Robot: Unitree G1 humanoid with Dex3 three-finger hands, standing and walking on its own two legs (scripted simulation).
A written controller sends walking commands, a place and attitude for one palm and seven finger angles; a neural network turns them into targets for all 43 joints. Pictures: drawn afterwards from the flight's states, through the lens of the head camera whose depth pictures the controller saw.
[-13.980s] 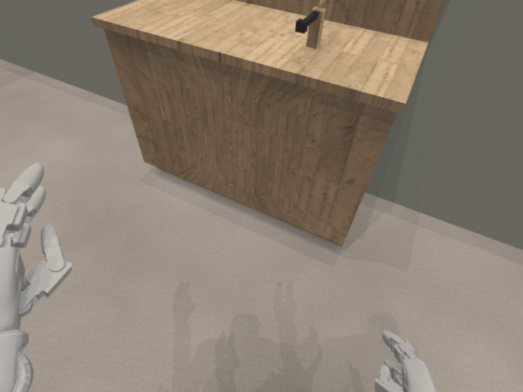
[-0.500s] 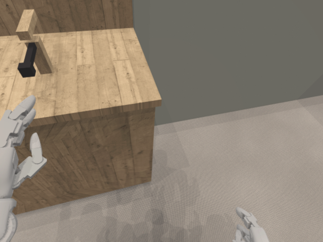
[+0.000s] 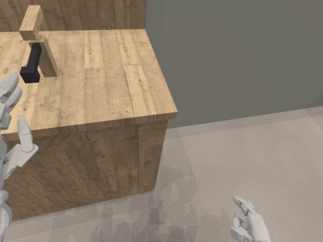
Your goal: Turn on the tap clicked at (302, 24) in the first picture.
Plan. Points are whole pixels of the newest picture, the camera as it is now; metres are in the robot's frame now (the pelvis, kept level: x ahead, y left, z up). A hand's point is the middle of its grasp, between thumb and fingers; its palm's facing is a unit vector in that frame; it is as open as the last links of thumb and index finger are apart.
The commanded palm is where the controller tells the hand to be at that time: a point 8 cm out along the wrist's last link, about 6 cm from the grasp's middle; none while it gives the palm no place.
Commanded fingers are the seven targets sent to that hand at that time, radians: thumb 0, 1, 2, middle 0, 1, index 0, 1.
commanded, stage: shuffle to correct the standing spot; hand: left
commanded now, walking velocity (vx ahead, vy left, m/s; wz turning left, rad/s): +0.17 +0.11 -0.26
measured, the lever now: (30, 74) +0.41 +0.35 +0.17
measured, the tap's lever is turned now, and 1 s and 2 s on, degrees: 0 0 0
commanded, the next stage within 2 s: come to a stop and stand still in 0.18 s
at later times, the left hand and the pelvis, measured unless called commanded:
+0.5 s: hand (39, 113) +0.28 +0.26 +0.19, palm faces +0.37 -0.83 -0.41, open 7.4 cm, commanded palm +0.23 +0.30 +0.19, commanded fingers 0.00 0.90 0.90 -0.20 -0.30 -0.20 -0.30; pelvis +0.05 +0.02 +0.00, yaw -3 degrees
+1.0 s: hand (31, 97) +0.33 +0.30 +0.18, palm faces +0.37 -0.87 -0.34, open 7.4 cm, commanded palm +0.27 +0.34 +0.19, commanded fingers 0.00 0.90 0.90 -0.20 -0.30 -0.20 -0.30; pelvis +0.10 +0.07 +0.02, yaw -2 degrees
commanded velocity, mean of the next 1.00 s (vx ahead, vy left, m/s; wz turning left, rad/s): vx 0.02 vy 0.02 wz -0.02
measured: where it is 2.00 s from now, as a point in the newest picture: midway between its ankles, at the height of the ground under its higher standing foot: outside the picture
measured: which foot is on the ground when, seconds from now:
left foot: up 0.00-0.04, down 0.06-0.38, up 0.40-0.58, down 0.60-1.00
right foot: down 0.00-0.06, up 0.08-0.36, down 0.38-1.00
